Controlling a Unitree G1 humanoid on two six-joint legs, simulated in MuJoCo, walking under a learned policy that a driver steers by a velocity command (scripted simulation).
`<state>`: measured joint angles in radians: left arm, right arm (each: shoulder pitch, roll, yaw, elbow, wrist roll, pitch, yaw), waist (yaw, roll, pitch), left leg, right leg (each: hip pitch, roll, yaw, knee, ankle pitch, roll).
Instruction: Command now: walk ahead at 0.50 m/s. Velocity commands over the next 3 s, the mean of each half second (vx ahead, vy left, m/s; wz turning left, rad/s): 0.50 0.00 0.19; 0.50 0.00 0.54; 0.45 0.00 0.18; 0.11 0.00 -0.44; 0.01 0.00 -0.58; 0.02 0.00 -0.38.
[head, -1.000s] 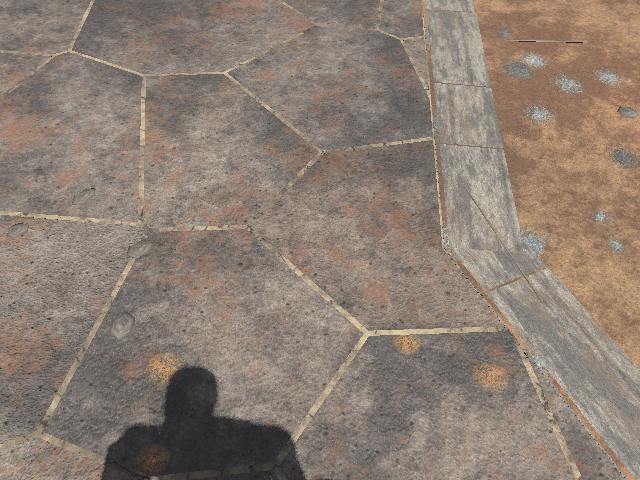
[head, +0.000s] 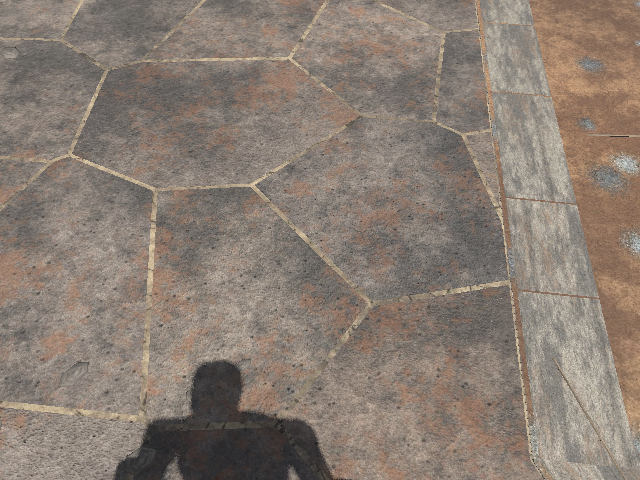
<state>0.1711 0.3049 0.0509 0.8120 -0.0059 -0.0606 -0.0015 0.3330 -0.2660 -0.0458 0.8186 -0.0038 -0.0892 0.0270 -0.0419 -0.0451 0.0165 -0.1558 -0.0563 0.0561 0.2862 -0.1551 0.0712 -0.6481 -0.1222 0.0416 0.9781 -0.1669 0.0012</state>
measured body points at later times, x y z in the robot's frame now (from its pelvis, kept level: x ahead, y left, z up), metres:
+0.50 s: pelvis +0.28 -0.06 +0.00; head +0.30 -0.07 +0.45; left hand +0.32 +0.22 -0.12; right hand +0.42 -0.33 -0.13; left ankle +0.29 +0.10 -0.67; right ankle +0.30 -0.16 -0.75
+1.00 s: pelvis +0.54 +0.05 -0.01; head +0.57 +0.08 +0.44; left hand +0.57 +0.37 -0.11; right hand +0.73 -0.17 -0.11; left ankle +0.54 +0.12 -0.75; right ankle +0.61 -0.11 -0.67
